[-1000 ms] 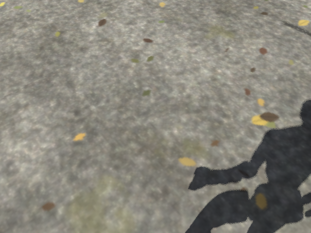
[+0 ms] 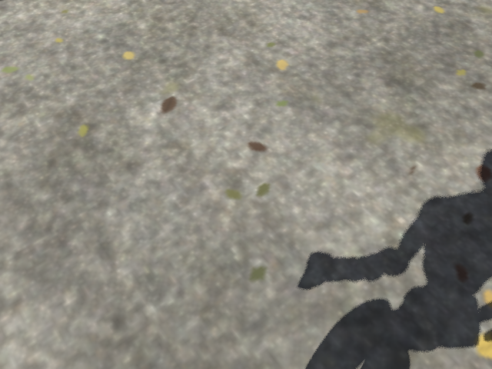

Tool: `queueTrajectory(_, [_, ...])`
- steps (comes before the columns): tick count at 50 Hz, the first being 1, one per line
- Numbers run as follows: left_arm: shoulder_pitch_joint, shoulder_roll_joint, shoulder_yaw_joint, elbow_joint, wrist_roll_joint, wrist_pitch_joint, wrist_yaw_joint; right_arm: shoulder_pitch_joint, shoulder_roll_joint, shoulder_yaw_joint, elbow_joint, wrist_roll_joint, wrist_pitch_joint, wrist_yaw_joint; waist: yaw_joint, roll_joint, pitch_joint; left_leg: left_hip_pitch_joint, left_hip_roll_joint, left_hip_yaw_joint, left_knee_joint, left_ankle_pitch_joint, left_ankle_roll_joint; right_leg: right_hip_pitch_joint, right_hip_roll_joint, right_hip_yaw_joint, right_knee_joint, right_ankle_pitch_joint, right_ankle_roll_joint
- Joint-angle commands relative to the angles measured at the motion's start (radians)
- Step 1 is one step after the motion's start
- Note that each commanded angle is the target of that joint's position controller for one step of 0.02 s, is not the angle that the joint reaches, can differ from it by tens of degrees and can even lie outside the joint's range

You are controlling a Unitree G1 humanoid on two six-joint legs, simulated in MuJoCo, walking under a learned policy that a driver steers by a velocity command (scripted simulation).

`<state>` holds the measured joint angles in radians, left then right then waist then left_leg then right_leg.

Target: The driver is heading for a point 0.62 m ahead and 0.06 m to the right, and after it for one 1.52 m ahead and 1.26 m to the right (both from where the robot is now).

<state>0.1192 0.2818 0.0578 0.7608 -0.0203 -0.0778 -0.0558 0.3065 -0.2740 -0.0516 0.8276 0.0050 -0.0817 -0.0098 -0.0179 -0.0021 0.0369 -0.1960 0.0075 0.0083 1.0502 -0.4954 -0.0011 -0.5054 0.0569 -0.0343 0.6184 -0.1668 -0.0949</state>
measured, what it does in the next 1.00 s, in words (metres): walks ahead, turning right: left foot, then right foot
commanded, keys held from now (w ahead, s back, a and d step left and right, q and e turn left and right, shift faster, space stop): w+e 0.24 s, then w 0.44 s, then w+e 0.30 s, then e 0.02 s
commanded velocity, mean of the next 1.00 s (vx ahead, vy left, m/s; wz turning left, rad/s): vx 0.50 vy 0.00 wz -0.33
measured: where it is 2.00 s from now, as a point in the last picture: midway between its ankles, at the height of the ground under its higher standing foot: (319, 253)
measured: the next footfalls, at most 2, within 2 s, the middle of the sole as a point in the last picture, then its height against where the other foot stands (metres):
left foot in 0.44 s outside the picture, level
right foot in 0.96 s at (331, 289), level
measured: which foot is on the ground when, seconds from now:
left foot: up 0.00-0.42, down 0.44-0.98, up 1.00-1.00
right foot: down 0.00-0.46, up 0.48-0.94, down 0.96-1.00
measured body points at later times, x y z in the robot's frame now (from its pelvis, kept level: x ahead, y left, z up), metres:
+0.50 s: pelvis +0.29 +0.02 +0.01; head +0.32 +0.02 +0.46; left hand +0.39 +0.28 -0.12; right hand +0.44 -0.27 -0.06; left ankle +0.40 +0.10 -0.72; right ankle +0.12 -0.07 -0.66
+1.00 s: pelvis +0.55 -0.08 +0.00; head +0.58 -0.10 +0.45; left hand +0.85 +0.06 -0.07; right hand +0.46 -0.36 -0.13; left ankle +0.41 +0.10 -0.68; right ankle +0.62 -0.20 -0.72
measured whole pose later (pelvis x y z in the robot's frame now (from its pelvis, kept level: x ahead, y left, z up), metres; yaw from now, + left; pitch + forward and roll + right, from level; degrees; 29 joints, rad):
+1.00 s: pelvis +0.55 -0.08 +0.00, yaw -21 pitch +3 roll +1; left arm 0.06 0.27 0.05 0.62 -0.01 -0.06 -0.05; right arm 0.36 -0.30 -0.05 0.85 0.00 -0.06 -0.01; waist -0.06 0.00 0.02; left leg -0.07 0.03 0.07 0.71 -0.45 -0.01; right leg -0.52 0.03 -0.03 0.59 -0.13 -0.08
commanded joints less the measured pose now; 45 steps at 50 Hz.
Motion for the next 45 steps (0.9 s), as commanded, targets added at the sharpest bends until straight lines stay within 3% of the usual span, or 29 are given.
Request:
queueTrajectory(1, [0.194,0.152,0.045,-0.032,0.0,-0.006,0.015,-0.076,-0.132,-0.014,-0.136,0.019,-0.074,0.008,0.092,-0.017,-0.185,-0.587,0.051,-0.114,0.254,0.118,0.035,0.639,-0.309,0.581,-0.322,-0.025,-0.214])
queueTrajectory(2, [0.139,0.128,0.038,-0.05,0.005,-0.005,0.017,-0.095,-0.137,-0.022,-0.14,-0.005,-0.073,0.0,0.057,0.016,-0.131,-0.528,0.079,-0.106,0.177,0.16,0.027,0.503,-0.279,0.504,-0.338,0.089,-0.203])
queueTrajectory(3, [0.112,0.11,0.03,-0.066,0.018,-0.005,0.02,-0.081,-0.138,-0.028,-0.146,-0.013,-0.062,-0.001,0.022,-0.006,-0.12,-0.461,0.098,-0.114,0.138,0.182,0.021,0.422,-0.253,0.462,-0.361,0.159,-0.202])
queueTrajectory(5, [0.105,0.111,0.032,-0.076,0.013,-0.005,0.028,-0.057,-0.113,-0.027,-0.151,-0.02,-0.039,-0.004,-0.003,-0.032,-0.101,-0.426,0.104,-0.098,0.061,0.195,-0.005,0.34,-0.226,0.403,-0.392,0.233,-0.212])
queueTrajectory(9, [0.163,0.151,0.045,-0.068,0.002,-0.003,0.053,-0.171,-0.076,-0.016,-0.194,-0.026,-0.022,-0.01,0.026,-0.039,-0.054,-0.443,0.075,-0.067,-0.177,0.39,-0.054,0.264,-0.171,0.308,-0.405,0.29,-0.181])
queueTrajectory(13, [0.222,0.148,0.043,-0.052,-0.006,0.013,0.067,-0.302,-0.05,-0.004,-0.22,-0.012,-0.035,0.007,0.084,-0.079,-0.052,-0.353,0.013,-0.05,-0.447,0.591,-0.057,0.263,-0.133,0.287,-0.371,0.187,-0.125])
queueTrajectory(16, [0.274,0.135,0.038,-0.029,-0.005,0.019,0.069,-0.355,-0.068,-0.007,-0.235,-0.005,-0.05,0.026,0.112,-0.087,-0.043,-0.346,0.008,-0.06,-0.524,0.596,-0.035,0.352,-0.182,0.343,-0.322,0.152,-0.121])
queueTrajectory(18, [0.28,0.138,0.039,-0.024,0.0,0.024,0.07,-0.354,-0.089,-0.015,-0.242,-0.004,-0.059,0.034,0.102,-0.1,-0.038,-0.343,0.006,-0.063,-0.563,0.519,-0.005,0.428,-0.218,0.392,-0.276,0.178,-0.11])
queueTrajectory(20, [0.254,0.146,0.042,-0.027,0.003,0.03,0.07,-0.28,-0.111,-0.027,-0.228,-0.005,-0.065,0.032,0.053,-0.124,-0.054,-0.245,-0.011,-0.036,-0.608,0.452,0.036,0.46,-0.22,0.401,-0.205,0.318,-0.09])
queueTrajectory(21, [0.238,0.126,0.034,-0.036,0.006,0.03,0.067,-0.178,-0.139,-0.042,-0.202,-0.012,-0.069,0.026,0.002,-0.114,-0.119,-0.088,-0.005,-0.033,-0.628,0.473,0.072,0.444,-0.171,0.367,-0.093,0.438,-0.066])
queueTrajectory(22, [0.217,0.092,0.018,-0.059,0.019,0.026,0.065,-0.018,-0.187,-0.056,-0.184,-0.024,-0.07,0.019,-0.073,-0.052,-0.255,0.173,0.129,-0.163,-0.584,0.504,0.144,0.323,-0.118,0.31,0.147,0.35,-0.032])
queueTrajectory(23, [0.366,0.027,-0.003,-0.058,0.002,0.011,0.063,0.115,-0.272,-0.083,-0.145,-0.03,-0.058,0.02,-0.051,0.223,-0.398,0.557,0.336,-0.561,-0.605,0.375,0.32,-0.044,0.037,0.194,0.512,-0.051,0.051])
queueTrajectory(24, [0.367,0.069,-0.003,-0.05,-0.008,0.001,0.061,0.147,-0.199,-0.068,-0.121,0.001,-0.051,0.03,-0.063,0.277,-0.373,0.571,0.394,-0.781,-0.725,0.166,0.337,-0.221,0.027,0.222,0.641,-0.404,0.059])
queueTrajectory(25, [0.256,0.14,0.015,-0.064,-0.017,-0.001,0.058,0.086,-0.137,-0.049,-0.13,0.01,-0.047,0.027,-0.075,0.155,-0.208,0.438,0.358,-0.667,-0.747,0.074,0.287,-0.289,-0.028,0.231,0.695,-0.333,0.054])
queueTrajectory(26, [0.173,0.136,0.013,-0.085,-0.008,-0.002,0.057,0.019,-0.116,-0.038,-0.143,0.001,-0.038,0.026,-0.058,0.066,-0.121,0.301,0.315,-0.54,-0.768,0.126,0.254,-0.276,-0.075,0.182,0.67,-0.251,0.054])
queueTrajectory(27, [0.128,0.122,0.014,-0.098,0.009,-0.003,0.054,-0.022,-0.094,-0.028,-0.142,-0.005,-0.033,0.029,-0.034,0.037,-0.048,0.185,0.27,-0.456,-0.804,0.216,0.245,-0.261,-0.107,0.155,0.599,-0.197,0.058])
queueTrajectory(29, [0.152,0.091,0.014,-0.094,0.013,0.003,0.051,-0.053,-0.078,-0.019,-0.14,-0.013,-0.035,0.033,0.01,0.083,-0.035,0.076,0.213,-0.354,-0.85,0.344,0.229,-0.171,-0.148,0.134,0.51,-0.138,0.066])
queueTrajectory(31, [0.159,0.06,0.007,-0.093,0.014,0.008,0.05,-0.042,-0.097,-0.024,-0.125,-0.005,-0.04,0.033,0.02,0.097,-0.042,0.042,0.198,-0.282,-0.877,0.454,0.243,-0.154,-0.156,0.106,0.445,-0.107,0.082])
queueTrajectory(34, [0.067,0.037,-0.004,-0.12,0.021,0.004,0.052,-0.018,-0.136,-0.034,-0.099,0.002,-0.035,0.024,0.0,0.07,-0.032,0.045,0.188,-0.2,-0.9,0.559,0.241,-0.17,-0.166,0.086,0.266,0.03,0.102])
queueTrajectory(36, [0.015,0.025,-0.01,-0.125,0.015,0.001,0.044,-0.002,-0.148,-0.035,-0.084,0.003,-0.029,0.02,-0.022,0.072,-0.029,0.061,0.173,-0.129,-0.905,0.571,0.216,-0.149,-0.157,0.071,0.146,0.149,0.1])
queueTrajectory(41, [-0.121,0.028,-0.011,-0.173,-0.004,0.0,0.021,0.077,-0.164,-0.035,-0.028,0.006,-0.017,0.018,-0.076,0.067,0.008,0.16,0.212,-0.062,-0.89,0.542,0.187,-0.143,-0.127,0.056,-0.002,0.232,0.071])
queueTrajectory(43, [-0.157,0.035,-0.008,-0.198,-0.006,0.002,0.01,0.087,-0.169,-0.038,-0.012,0.007,-0.007,0.016,-0.077,0.065,0.024,0.233,0.242,-0.049,-0.861,0.583,0.173,-0.175,-0.115,0.055,-0.027,0.162,0.047])
queueTrajectory(45, [-0.15,0.048,-0.002,-0.212,-0.001,0.002,-0.001,0.071,-0.184,-0.043,-0.009,0.01,0.005,0.01,-0.054,0.076,0.012,0.284,0.254,-0.018,-0.791,0.76,0.15,-0.142,-0.09,0.024,-0.046,0.071,0.017])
